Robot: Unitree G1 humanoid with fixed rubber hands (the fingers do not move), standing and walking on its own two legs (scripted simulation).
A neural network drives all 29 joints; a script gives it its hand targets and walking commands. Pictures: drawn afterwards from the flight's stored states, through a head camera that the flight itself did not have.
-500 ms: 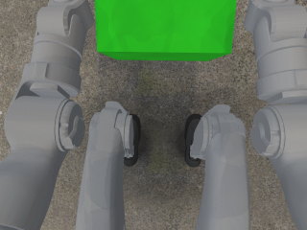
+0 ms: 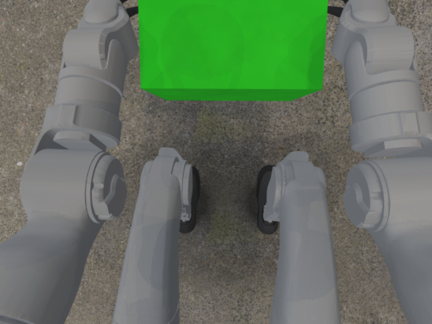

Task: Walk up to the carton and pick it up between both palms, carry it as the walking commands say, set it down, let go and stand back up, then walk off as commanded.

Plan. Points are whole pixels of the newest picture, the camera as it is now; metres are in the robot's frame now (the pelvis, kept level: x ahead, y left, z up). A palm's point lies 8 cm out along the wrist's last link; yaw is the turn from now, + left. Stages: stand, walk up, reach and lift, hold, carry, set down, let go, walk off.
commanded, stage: reach and lift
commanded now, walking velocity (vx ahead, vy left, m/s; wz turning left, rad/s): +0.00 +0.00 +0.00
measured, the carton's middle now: (230, 21) +0.57 +0.01 -0.16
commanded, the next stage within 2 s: none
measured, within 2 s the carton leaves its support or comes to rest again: neither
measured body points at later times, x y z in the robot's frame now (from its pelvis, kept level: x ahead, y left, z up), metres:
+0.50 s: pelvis +0.00 +0.00 +0.05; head +0.29 -0.01 +0.38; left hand +0.54 +0.18 -0.02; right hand +0.54 -0.16 -0.01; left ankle +0.16 +0.12 -0.46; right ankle +0.16 -0.12 -0.46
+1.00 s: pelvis +0.00 +0.00 +0.12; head +0.27 -0.01 +0.47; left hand +0.51 +0.18 +0.06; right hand +0.52 -0.16 +0.06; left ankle +0.16 +0.12 -0.46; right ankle +0.16 -0.12 -0.46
